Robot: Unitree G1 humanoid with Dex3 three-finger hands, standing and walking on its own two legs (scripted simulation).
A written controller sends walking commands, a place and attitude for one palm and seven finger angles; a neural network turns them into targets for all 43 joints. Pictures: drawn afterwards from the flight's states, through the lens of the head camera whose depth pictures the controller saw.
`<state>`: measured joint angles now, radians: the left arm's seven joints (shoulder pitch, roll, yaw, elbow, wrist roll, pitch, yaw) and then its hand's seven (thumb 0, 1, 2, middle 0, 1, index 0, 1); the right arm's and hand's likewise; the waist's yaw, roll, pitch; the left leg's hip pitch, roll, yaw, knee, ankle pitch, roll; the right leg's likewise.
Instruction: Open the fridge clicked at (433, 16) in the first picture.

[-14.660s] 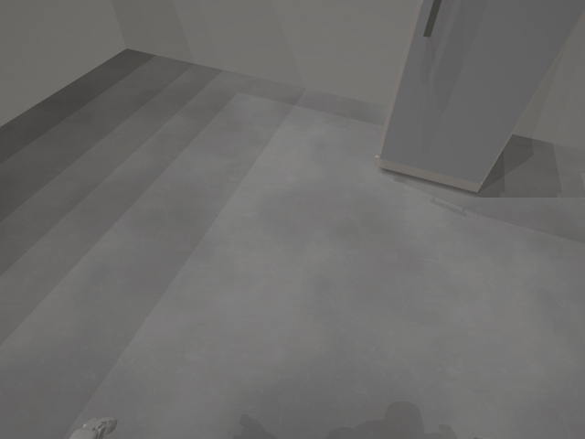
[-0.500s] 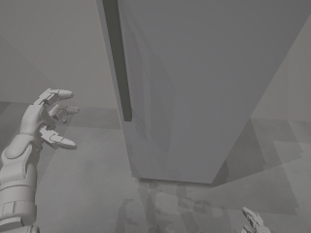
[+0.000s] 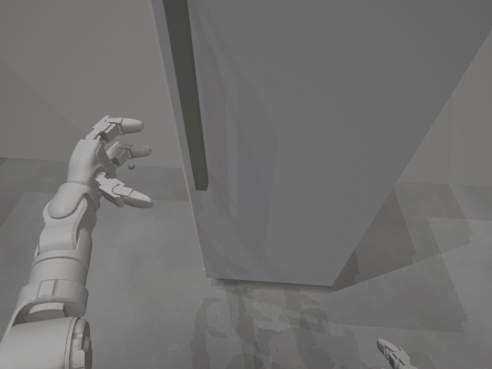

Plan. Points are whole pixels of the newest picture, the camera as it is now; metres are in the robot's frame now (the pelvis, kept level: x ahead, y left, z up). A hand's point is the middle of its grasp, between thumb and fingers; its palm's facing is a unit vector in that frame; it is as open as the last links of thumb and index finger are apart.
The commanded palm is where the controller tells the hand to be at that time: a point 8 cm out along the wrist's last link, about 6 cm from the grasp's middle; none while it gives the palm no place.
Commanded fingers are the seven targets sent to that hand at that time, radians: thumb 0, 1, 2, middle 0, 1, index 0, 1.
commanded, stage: move the hooked fingers beside the handle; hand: left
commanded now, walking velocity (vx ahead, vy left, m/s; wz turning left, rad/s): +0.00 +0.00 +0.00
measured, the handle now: (193, 102) +0.52 +0.12 +0.17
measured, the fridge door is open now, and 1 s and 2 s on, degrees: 0 0 0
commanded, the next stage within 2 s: feel for the door with the fingertips in 1.22 s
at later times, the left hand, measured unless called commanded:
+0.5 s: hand (155, 139) +0.47 +0.18 +0.12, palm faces -0.03 -1.00 +0.02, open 13.9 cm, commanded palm +0.43 +0.24 +0.12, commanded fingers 0.00 -0.50 0.30 -0.30 -1.20 -0.30 -1.20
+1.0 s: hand (151, 148) +0.44 +0.18 +0.12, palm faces -0.04 -1.00 +0.02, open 14.0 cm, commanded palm +0.42 +0.23 +0.12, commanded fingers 0.00 -0.50 0.30 -0.30 -1.20 -0.30 -1.20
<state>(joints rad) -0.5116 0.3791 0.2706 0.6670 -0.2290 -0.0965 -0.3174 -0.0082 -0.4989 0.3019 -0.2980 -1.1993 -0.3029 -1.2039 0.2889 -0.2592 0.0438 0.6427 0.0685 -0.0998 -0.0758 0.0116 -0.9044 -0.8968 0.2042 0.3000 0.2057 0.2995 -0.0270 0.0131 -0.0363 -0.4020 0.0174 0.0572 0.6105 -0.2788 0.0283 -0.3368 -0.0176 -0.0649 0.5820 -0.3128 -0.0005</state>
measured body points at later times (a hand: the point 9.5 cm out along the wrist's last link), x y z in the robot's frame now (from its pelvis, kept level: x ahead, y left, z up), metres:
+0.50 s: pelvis +0.00 +0.00 -0.01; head +0.06 +0.00 +0.44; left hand +0.46 +0.24 +0.12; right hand +0.03 -0.28 -0.12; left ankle +0.02 +0.10 -0.73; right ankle -0.01 -0.12 -0.73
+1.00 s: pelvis +0.00 +0.00 -0.01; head +0.04 +0.01 +0.44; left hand +0.44 +0.24 +0.12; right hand +0.10 -0.26 -0.11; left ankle +0.02 +0.10 -0.73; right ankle -0.01 -0.12 -0.73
